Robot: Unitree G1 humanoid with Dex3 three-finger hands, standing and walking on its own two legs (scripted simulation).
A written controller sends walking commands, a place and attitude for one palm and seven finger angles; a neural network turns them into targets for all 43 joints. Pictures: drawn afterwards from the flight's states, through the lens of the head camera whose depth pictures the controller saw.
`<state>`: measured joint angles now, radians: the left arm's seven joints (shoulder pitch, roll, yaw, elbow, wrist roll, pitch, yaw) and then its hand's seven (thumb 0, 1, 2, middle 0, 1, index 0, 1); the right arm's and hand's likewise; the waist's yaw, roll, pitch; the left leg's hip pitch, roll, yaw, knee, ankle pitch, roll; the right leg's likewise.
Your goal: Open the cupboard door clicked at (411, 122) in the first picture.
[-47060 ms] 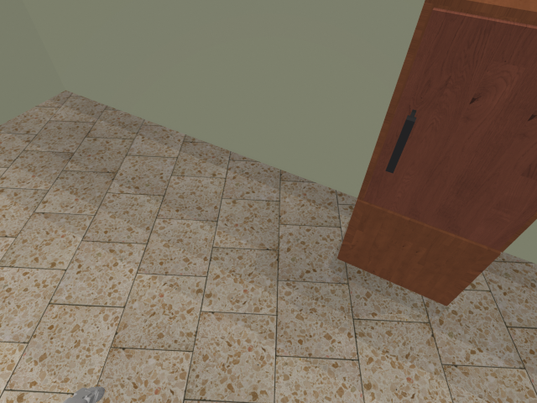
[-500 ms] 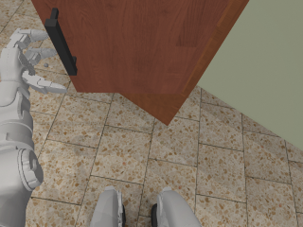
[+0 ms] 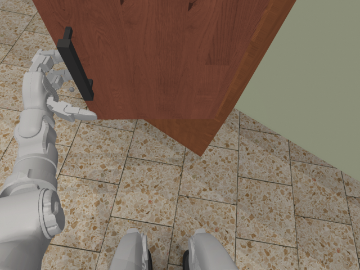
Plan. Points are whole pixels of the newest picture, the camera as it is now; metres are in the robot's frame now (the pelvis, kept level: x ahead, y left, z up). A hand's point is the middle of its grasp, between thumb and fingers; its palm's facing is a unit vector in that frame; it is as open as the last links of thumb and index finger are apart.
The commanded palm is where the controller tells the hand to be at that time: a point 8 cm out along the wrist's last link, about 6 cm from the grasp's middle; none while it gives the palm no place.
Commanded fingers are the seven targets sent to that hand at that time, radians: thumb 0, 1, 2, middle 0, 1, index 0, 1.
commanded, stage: slide the fingers in behind the handle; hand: left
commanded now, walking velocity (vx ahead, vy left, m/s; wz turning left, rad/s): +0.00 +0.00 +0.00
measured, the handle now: (79, 67) +0.56 +0.20 +0.04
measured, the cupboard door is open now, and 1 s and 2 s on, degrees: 37 38 39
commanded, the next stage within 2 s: close the thumb around the handle in 0.88 s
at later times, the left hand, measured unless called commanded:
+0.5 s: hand (75, 91) +0.48 +0.20 +0.05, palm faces +0.11 -0.99 +0.00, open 14.6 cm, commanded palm +0.46 +0.20 +0.04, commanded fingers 0.00 -0.50 0.30 -0.30 -1.20 -0.30 -1.20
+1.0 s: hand (86, 89) +0.49 +0.18 +0.05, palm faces +0.04 -1.00 -0.01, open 14.5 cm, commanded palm +0.47 +0.20 +0.04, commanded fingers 0.00 -0.39 0.35 -0.31 -1.21 -0.31 -1.21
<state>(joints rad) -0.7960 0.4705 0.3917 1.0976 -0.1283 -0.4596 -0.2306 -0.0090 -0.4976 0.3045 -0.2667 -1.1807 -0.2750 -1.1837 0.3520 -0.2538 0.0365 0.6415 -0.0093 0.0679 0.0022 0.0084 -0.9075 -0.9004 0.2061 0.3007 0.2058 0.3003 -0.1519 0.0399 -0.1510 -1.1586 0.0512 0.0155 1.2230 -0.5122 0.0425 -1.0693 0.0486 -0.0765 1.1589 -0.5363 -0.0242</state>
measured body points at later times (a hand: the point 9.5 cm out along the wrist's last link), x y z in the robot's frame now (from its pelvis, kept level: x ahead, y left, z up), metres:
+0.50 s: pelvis +0.00 +0.00 +0.00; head +0.14 +0.03 +0.43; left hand +0.47 +0.25 +0.05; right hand +0.04 -0.26 -0.12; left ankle +0.03 +0.09 -0.63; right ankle +0.00 -0.11 -0.63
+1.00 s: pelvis +0.01 +0.00 +0.00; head +0.15 +0.04 +0.43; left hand +0.48 +0.23 +0.05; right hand +0.05 -0.26 -0.12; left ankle +0.03 +0.09 -0.63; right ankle +0.00 -0.11 -0.63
